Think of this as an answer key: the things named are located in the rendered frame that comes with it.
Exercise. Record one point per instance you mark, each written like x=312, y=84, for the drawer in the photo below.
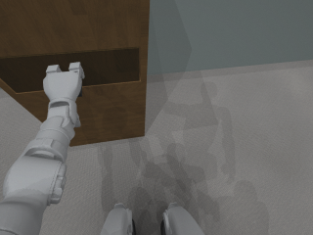
x=25, y=73

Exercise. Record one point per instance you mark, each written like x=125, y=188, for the cabinet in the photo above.
x=107, y=112

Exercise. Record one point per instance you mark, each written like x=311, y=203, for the left robot upper arm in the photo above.
x=35, y=183

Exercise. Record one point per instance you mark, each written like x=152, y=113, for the left robot forearm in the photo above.
x=53, y=138

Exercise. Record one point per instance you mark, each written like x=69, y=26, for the robot right thigh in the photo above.
x=177, y=221

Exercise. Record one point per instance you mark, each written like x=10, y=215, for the handle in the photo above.
x=80, y=93

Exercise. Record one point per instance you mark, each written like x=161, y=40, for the left robot hand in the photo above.
x=64, y=84

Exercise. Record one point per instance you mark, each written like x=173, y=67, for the right robot shin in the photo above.
x=172, y=205

